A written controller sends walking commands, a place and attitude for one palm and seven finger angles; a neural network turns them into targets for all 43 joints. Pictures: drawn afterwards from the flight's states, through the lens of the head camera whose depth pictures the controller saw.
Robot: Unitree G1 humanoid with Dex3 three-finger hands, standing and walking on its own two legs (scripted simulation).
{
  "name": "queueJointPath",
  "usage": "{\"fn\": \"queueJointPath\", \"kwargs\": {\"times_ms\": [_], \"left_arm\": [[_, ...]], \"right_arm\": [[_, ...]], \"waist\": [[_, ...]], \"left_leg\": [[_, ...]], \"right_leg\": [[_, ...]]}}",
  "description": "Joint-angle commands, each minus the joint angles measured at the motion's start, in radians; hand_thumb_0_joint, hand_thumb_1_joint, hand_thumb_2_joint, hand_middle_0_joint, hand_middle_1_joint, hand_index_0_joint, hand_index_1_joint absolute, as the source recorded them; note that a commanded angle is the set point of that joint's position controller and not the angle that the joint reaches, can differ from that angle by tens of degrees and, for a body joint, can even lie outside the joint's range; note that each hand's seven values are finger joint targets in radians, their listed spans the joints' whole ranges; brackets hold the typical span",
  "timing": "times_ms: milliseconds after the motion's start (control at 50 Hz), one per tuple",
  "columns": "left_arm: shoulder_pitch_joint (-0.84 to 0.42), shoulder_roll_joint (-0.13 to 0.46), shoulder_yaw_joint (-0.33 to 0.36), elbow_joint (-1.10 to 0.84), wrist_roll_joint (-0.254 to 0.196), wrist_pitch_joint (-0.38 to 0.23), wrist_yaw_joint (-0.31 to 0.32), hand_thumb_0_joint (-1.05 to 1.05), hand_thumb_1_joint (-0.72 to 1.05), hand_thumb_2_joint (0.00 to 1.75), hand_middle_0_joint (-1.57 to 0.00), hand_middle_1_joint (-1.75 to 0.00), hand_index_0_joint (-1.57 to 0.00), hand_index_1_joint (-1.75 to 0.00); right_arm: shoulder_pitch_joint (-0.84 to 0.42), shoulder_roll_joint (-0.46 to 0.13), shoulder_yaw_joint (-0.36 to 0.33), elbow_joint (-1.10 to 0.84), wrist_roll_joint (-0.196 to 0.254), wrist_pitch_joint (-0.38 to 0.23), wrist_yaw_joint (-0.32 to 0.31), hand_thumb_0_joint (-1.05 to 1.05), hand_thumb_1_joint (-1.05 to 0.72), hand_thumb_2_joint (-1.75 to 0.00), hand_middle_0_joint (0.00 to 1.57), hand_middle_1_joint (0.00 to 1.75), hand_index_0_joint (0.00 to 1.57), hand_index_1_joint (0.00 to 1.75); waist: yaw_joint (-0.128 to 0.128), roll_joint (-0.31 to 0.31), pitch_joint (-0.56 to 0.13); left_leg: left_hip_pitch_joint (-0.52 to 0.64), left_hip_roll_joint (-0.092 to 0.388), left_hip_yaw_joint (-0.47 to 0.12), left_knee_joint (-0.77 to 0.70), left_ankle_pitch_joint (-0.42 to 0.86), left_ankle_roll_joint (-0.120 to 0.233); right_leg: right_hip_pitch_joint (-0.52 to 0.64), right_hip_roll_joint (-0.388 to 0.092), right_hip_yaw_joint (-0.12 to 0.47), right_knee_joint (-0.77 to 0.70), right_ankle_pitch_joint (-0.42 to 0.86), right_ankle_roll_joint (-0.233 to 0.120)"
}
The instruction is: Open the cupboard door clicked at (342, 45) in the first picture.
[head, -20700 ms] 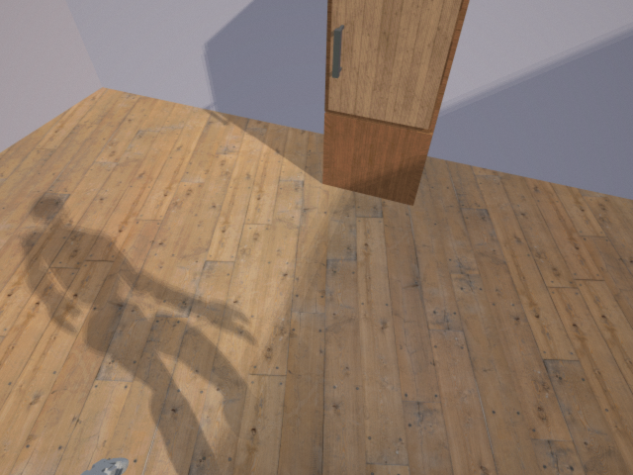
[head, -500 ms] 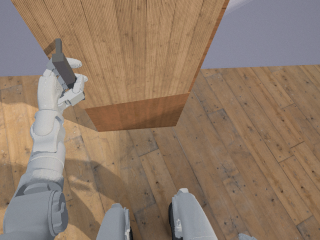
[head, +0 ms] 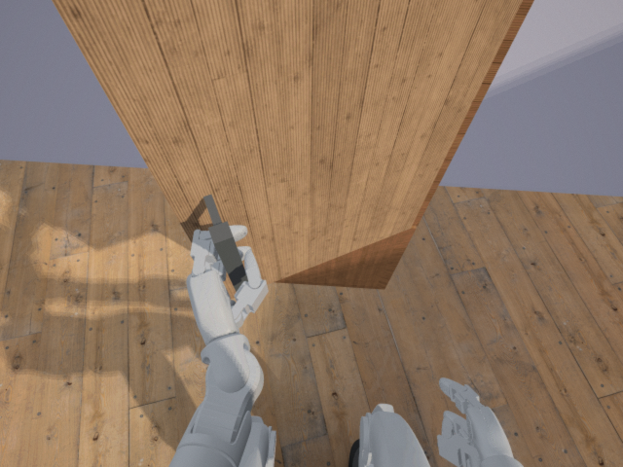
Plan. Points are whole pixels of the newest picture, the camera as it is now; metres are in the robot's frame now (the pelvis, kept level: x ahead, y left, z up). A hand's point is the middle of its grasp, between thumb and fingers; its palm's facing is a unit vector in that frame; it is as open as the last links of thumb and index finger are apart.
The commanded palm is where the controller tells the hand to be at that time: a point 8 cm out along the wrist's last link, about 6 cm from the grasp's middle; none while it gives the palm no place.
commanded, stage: pull the door open along its arc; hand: left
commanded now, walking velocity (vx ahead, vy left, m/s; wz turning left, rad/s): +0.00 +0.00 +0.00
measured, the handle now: (227, 248) +0.38 +0.13 +0.00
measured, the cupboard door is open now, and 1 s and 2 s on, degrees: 27 40 40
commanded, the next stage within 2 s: open thumb and fingers to let go in 0.26 s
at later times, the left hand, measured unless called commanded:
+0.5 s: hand (291, 327) +0.28 +0.04 +0.01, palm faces +0.34 -0.94 -0.06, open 6.2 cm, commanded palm +0.23 +0.08 +0.01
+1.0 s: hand (287, 329) +0.28 +0.05 +0.01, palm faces +0.35 -0.94 -0.04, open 13.9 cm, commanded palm +0.23 +0.09 +0.01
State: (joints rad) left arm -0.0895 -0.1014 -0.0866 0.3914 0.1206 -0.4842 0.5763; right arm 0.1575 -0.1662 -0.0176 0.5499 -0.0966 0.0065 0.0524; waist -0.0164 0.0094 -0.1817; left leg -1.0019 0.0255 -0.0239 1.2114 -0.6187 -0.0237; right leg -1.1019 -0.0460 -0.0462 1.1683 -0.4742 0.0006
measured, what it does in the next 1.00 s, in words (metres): stands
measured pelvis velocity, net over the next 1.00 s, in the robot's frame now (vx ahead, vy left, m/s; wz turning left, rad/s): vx -0.03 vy -0.02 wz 0.03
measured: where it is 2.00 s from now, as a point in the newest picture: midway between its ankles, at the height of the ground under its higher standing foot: outside the picture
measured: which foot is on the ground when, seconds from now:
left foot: down 0.00-1.00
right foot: down 0.00-1.00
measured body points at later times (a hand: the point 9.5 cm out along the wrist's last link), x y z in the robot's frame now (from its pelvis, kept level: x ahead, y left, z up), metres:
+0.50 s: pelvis -0.01 -0.03 -0.01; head +0.08 -0.04 +0.43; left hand +0.26 +0.09 +0.01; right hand +0.20 -0.23 -0.12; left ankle -0.03 +0.13 -0.64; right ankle +0.04 -0.12 -0.64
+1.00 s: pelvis -0.03 -0.02 -0.01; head +0.06 -0.03 +0.43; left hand +0.26 +0.09 +0.01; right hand +0.14 -0.24 -0.13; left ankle -0.03 +0.13 -0.64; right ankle +0.04 -0.12 -0.64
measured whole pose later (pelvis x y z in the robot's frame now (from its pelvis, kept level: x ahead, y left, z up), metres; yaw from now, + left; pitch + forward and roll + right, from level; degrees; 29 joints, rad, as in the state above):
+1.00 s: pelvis -0.03 -0.02 -0.01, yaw +2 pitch +20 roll +1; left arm 0.00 -0.11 -0.21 0.33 0.15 -0.43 0.62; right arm 0.17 -0.19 -0.02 0.60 -0.10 -0.11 0.01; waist -0.02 0.02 -0.18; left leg -1.03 0.01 -0.04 1.26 -0.59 -0.05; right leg -1.13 -0.06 -0.06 1.24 -0.46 -0.03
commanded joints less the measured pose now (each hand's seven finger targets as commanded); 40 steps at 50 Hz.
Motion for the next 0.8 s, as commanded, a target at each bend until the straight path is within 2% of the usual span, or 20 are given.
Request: {"fn": "queueJointPath", "kwargs": {"times_ms": [0, 80, 120, 160, 180, 220, 280, 300, 320, 340, 360, 440, 500, 540, 560, 580, 640, 740, 760, 780], "left_arm": [[-0.028, -0.074, -0.126, -0.249, 0.056, -0.078, -0.001, 0.00, 0.90, 0.90, -0.40, -1.35, -0.40, -1.35], [0.090, -0.110, -0.188, -0.316, 0.083, -0.068, 0.003, 0.00, 0.90, 0.90, -0.40, -1.35, -0.40, -1.35], [0.168, -0.144, -0.222, -0.338, 0.078, -0.055, -0.001, 0.00, 0.90, 0.90, -0.40, -1.35, -0.40, -1.35], [0.250, -0.169, -0.248, -0.373, 0.067, -0.040, -0.004, 0.00, 0.90, 0.90, -0.40, -1.35, -0.40, -1.35], [0.289, -0.165, -0.250, -0.392, 0.068, -0.029, -0.006, 0.00, 0.90, 0.90, -0.40, -1.35, -0.40, -1.35], [0.337, -0.173, -0.257, -0.411, 0.055, -0.008, -0.009, 0.00, 0.90, 0.90, -0.40, -1.35, -0.40, -1.35], [0.244, -0.136, -0.215, -0.411, 0.058, 0.012, 0.017, 0.00, 0.90, 0.90, -0.40, -1.35, -0.40, -1.35], [0.194, -0.125, -0.198, -0.401, 0.059, 0.015, 0.029, 0.00, 0.90, 0.90, -0.40, -1.35, -0.40, -1.35], [0.150, -0.119, -0.183, -0.376, 0.059, 0.017, 0.038, 0.00, 0.90, 0.90, -0.40, -1.35, -0.40, -1.35], [0.045, -0.083, -0.147, -0.353, 0.062, 0.011, 0.053, 0.00, 0.90, 0.90, -0.40, -1.35, -0.40, -1.35], [0.052, -0.097, -0.148, -0.335, 0.066, 0.007, 0.056, 0.00, 0.83, 0.87, -0.40, -1.34, -0.40, -1.34], [0.071, -0.107, -0.155, -0.329, 0.044, 0.003, 0.041, 0.00, 0.55, 0.75, -0.38, -1.31, -0.38, -1.31], [0.055, -0.090, -0.152, -0.348, 0.040, 0.003, 0.032, 0.00, 0.34, 0.66, -0.36, -1.29, -0.36, -1.29], [0.051, -0.095, -0.162, -0.336, 0.042, 0.000, 0.024, 0.00, 0.20, 0.60, -0.35, -1.27, -0.35, -1.27], [0.015, -0.088, -0.165, -0.348, 0.046, -0.008, 0.024, 0.00, 0.13, 0.57, -0.35, -1.27, -0.35, -1.27], [0.024, -0.082, -0.161, -0.337, 0.055, -0.009, 0.024, 0.00, 0.06, 0.54, -0.34, -1.26, -0.34, -1.26], [-0.014, -0.083, -0.168, -0.316, 0.055, -0.019, 0.021, 0.00, -0.15, 0.45, -0.32, -1.24, -0.32, -1.24], [-0.058, -0.063, -0.133, -0.287, 0.042, -0.020, 0.034, 0.00, -0.50, 0.30, -0.30, -1.20, -0.30, -1.20], [-0.051, -0.057, -0.123, -0.285, 0.040, -0.022, 0.038, 0.00, -0.50, 0.30, -0.30, -1.20, -0.30, -1.20], [-0.040, -0.047, -0.112, -0.290, 0.043, -0.022, 0.041, 0.00, -0.50, 0.30, -0.30, -1.20, -0.30, -1.20]], "right_arm": [[0.027, -0.102, -0.047, -0.095, 0.000, -0.063, -0.020, 0.00, -0.90, -0.90, 0.20, 0.30, 0.20, 0.30], [-0.002, -0.090, -0.038, -0.107, 0.000, -0.095, -0.022, 0.00, -0.90, -0.90, 0.20, 0.30, 0.20, 0.30], [-0.015, -0.080, -0.030, -0.113, 0.001, -0.111, -0.018, 0.00, -0.90, -0.90, 0.20, 0.30, 0.20, 0.30], [-0.028, -0.075, -0.026, -0.123, 0.006, -0.126, -0.016, 0.00, -0.90, -0.90, 0.20, 0.30, 0.20, 0.30], [-0.036, -0.077, -0.024, -0.134, 0.010, -0.130, -0.015, 0.00, -0.90, -0.90, 0.20, 0.30, 0.20, 0.30], [-0.051, -0.073, -0.018, -0.138, 0.013, -0.140, -0.014, 0.00, -0.90, -0.90, 0.20, 0.30, 0.20, 0.30], [-0.062, -0.079, -0.015, -0.131, 0.016, -0.145, -0.024, 0.00, -0.90, -0.90, 0.20, 0.30, 0.20, 0.30], [-0.068, -0.079, -0.015, -0.123, 0.011, -0.145, -0.027, 0.00, -0.90, -0.90, 0.20, 0.30, 0.20, 0.30], [-0.060, -0.077, -0.013, -0.110, 0.009, -0.148, -0.031, 0.00, -0.90, -0.90, 0.20, 0.30, 0.20, 0.30], [-0.052, -0.082, -0.014, -0.091, 0.007, -0.147, -0.038, 0.00, -0.90, -0.90, 0.20, 0.30, 0.20, 0.30], [-0.057, -0.080, -0.017, -0.089, 0.004, -0.149, -0.040, 0.00, -0.90, -0.90, 0.20, 0.30, 0.20, 0.30], [-0.049, -0.081, -0.024, -0.095, 0.006, -0.157, -0.042, 0.00, -0.90, -0.90, 0.20, 0.30, 0.20, 0.30], [-0.043, -0.084, -0.026, -0.101, 0.007, -0.156, -0.046, 0.00, -0.90, -0.90, 0.20, 0.30, 0.20, 0.30], [-0.041, -0.084, -0.025, -0.099, 0.008, -0.158, -0.047, 0.00, -0.90, -0.90, 0.20, 0.30, 0.20, 0.30], [-0.040, -0.087, -0.027, -0.096, 0.007, -0.161, -0.050, 0.00, -0.90, -0.90, 0.20, 0.30, 0.20, 0.30], [-0.043, -0.090, -0.027, -0.101, 0.007, -0.162, -0.051, 0.00, -0.90, -0.90, 0.20, 0.30, 0.20, 0.30], [-0.036, -0.093, -0.029, -0.090, 0.006, -0.166, -0.053, 0.00, -0.90, -0.90, 0.20, 0.30, 0.20, 0.30], [-0.038, -0.096, -0.028, -0.088, 0.007, -0.171, -0.057, 0.00, -0.90, -0.90, 0.20, 0.30, 0.20, 0.30], [-0.037, -0.097, -0.030, -0.089, 0.007, -0.171, -0.058, 0.00, -0.90, -0.90, 0.20, 0.30, 0.20, 0.30], [-0.038, -0.099, -0.030, -0.096, 0.007, -0.170, -0.060, 0.00, -0.90, -0.90, 0.20, 0.30, 0.20, 0.30]], "waist": [[-0.026, -0.058, -0.378], [-0.011, -0.042, -0.365], [-0.008, -0.036, -0.355], [-0.002, -0.060, -0.357], [0.009, -0.047, -0.356], [0.008, -0.067, -0.332], [0.004, -0.078, -0.293], [0.003, -0.061, -0.294], [-0.006, -0.069, -0.281], [-0.022, -0.091, -0.266], [-0.009, -0.084, -0.283], [-0.002, -0.104, -0.349], [-0.007, -0.120, -0.365], [-0.017, -0.131, -0.324], [-0.025, -0.125, -0.332], [-0.017, -0.118, -0.323], [-0.027, -0.117, -0.312], [-0.015, -0.114, -0.307], [-0.012, -0.131, -0.317], [-0.001, -0.121, -0.333]], "left_leg": [[0.114, -0.043, 0.032, -0.138, 0.419, 0.008], [0.107, -0.048, 0.025, -0.134, 0.404, 0.007], [0.109, -0.052, 0.027, -0.132, 0.401, 0.009], [0.105, -0.054, 0.022, -0.133, 0.392, 0.008], [0.100, -0.055, 0.017, -0.134, 0.394, 0.007], [0.089, -0.059, 0.019, -0.132, 0.357, 0.007], [0.057, -0.063, 0.008, -0.122, 0.306, 0.006], [0.054, -0.063, 0.012, -0.113, 0.289, 0.006], [0.046, -0.066, 0.013, -0.104, 0.273, 0.007], [0.026, -0.065, 0.009, -0.092, 0.252, 0.006], [0.024, -0.068, 0.012, -0.091, 0.241, 0.006], [0.024, -0.072, 0.023, -0.088, 0.248, 0.009], [0.005, -0.072, 0.024, -0.083, 0.241, 0.010], [-0.010, -0.072, 0.023, -0.081, 0.208, 0.011], [-0.011, -0.070, 0.022, -0.076, 0.200, 0.013], [-0.016, -0.070, 0.019, -0.079, 0.195, 0.014], [-0.017, -0.069, 0.021, -0.076, 0.170, 0.015], [-0.033, -0.073, 0.024, -0.082, 0.147, 0.017], [-0.030, -0.073, 0.025, -0.085, 0.143, 0.017], [-0.028, -0.073, 0.021, -0.089, 0.159, 0.017]], "right_leg": [[0.426, 0.032, -0.010, -0.112, 0.422, -0.036], [0.422, 0.030, -0.010, -0.108, 0.400, -0.042], [0.420, 0.030, -0.013, -0.113, 0.400, -0.041], [0.432, 0.031, -0.015, -0.113, 0.397, -0.041], [0.433, 0.032, -0.016, -0.108, 0.390, -0.046], [0.429, 0.031, -0.014, -0.117, 0.369, -0.040], [0.396, 0.028, -0.002, -0.121, 0.302, -0.040], [0.375, 0.024, 0.005, -0.121, 0.275, -0.037], [0.362, 0.021, 0.013, -0.128, 0.261, -0.033], [0.347, 0.016, 0.023, -0.131, 0.232, -0.028], [0.352, 0.015, 0.030, -0.132, 0.209, -0.028], [0.410, 0.007, 0.049, -0.146, 0.242, -0.020], [0.441, -0.001, 0.065, -0.152, 0.246, -0.016], [0.426, -0.006, 0.077, -0.172, 0.191, -0.012], [0.416, -0.007, 0.083, -0.172, 0.170, -0.012], [0.404, -0.004, 0.076, -0.169, 0.149, -0.018], [0.380, -0.007, 0.084, -0.178, 0.098, -0.016], [0.379, -0.007, 0.091, -0.189, 0.039, -0.019], [0.386, -0.007, 0.089, -0.190, 0.030, -0.017], [0.392, -0.002, 0.080, -0.179, 0.054, -0.022]]}}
